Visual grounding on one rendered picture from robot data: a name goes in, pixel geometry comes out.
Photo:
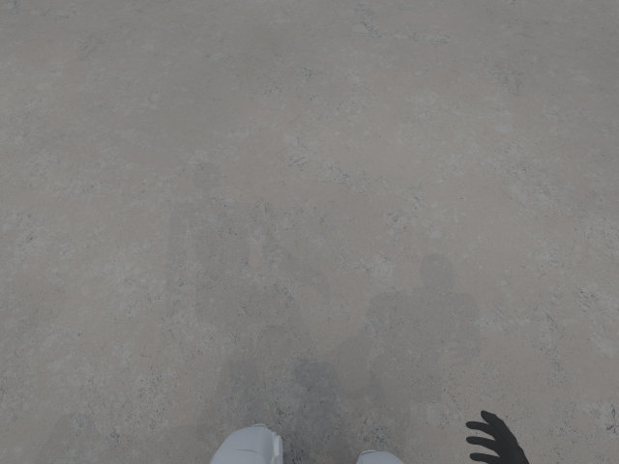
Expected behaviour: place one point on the right robot hand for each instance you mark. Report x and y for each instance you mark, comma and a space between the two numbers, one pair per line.
505, 446

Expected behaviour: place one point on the left robot thigh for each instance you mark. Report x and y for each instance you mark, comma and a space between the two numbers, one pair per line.
251, 445

